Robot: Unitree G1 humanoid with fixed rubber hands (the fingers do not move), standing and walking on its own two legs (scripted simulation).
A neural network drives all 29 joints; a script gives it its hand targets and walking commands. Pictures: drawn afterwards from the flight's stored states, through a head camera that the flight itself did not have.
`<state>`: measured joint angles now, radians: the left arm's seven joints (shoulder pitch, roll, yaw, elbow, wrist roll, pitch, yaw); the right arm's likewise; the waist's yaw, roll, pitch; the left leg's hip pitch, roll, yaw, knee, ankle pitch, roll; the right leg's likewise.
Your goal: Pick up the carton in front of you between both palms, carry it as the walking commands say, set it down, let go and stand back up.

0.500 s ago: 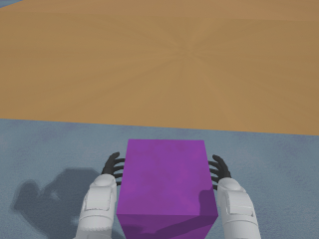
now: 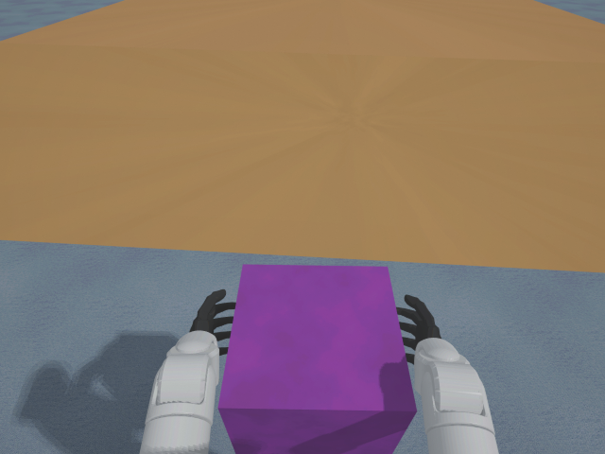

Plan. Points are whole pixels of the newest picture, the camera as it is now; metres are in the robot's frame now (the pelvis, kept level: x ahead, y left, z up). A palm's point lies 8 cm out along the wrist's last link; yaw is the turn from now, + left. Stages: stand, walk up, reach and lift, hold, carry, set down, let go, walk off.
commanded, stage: hold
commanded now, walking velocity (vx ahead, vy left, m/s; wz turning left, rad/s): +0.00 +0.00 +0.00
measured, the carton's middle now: (313, 371) +0.29 +0.00 -0.03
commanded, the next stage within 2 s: carry in 0.76 s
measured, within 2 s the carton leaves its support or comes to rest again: neither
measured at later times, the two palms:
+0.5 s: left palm (203, 343) +0.28 +0.15 +0.05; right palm (427, 350) +0.28 -0.15 +0.05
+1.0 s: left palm (209, 312) +0.32 +0.15 +0.06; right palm (423, 319) +0.32 -0.15 +0.06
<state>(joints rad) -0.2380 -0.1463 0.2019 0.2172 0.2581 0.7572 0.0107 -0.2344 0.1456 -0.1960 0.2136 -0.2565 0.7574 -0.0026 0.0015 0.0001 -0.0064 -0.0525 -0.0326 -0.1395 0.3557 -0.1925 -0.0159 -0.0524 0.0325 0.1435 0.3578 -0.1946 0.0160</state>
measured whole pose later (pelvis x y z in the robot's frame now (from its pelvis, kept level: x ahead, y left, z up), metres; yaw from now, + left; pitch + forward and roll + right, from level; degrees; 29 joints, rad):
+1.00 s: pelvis +0.04 +0.00 -0.02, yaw -1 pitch +2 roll +0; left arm -0.19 -0.14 0.16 -0.03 0.17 0.91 0.05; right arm -0.19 0.14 -0.13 -0.02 -0.17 0.90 -0.05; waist 0.00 -0.01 -0.16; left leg -0.27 0.01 -0.02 0.58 -0.35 -0.02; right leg -0.29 -0.03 0.04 0.60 -0.36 0.01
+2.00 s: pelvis +0.59 -0.05 +0.00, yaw +1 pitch +4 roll +2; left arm 0.01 -0.13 0.04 -0.53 0.05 1.18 0.12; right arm 0.03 0.13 -0.03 -0.55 -0.08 1.19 -0.11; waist 0.02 -0.01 -0.11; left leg -0.62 0.08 0.16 0.61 -0.07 0.02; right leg 0.02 -0.01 -0.20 0.23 -0.33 -0.04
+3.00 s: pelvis +1.27 -0.06 -0.01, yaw +0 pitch +4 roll +0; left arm -0.42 -0.11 0.17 -0.41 0.03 1.29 0.16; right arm -0.40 0.10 -0.17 -0.45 -0.04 1.31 -0.16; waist 0.03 0.01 -0.07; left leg -0.66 0.09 0.13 0.70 -0.11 0.04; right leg -0.05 -0.02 -0.20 0.33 -0.36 -0.02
